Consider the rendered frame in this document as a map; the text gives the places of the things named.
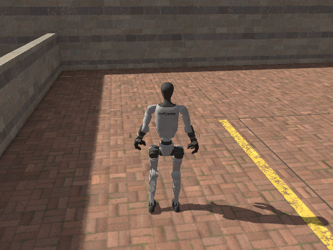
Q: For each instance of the left robot forearm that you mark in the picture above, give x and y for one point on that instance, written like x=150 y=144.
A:
x=140 y=135

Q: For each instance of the robot left upper arm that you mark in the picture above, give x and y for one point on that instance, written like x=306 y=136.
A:
x=147 y=118

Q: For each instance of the robot left hand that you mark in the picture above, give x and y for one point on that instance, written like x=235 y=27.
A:
x=136 y=144

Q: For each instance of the robot right upper arm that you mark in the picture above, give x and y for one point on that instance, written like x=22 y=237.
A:
x=186 y=119

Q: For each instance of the robot right hand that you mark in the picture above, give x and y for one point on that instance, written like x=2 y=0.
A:
x=191 y=146

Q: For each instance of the humanoid robot torso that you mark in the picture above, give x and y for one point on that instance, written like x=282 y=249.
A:
x=166 y=126

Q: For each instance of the left robot shin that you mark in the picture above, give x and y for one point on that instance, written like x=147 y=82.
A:
x=152 y=188

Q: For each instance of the right robot forearm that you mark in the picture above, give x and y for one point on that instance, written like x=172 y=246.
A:
x=192 y=136

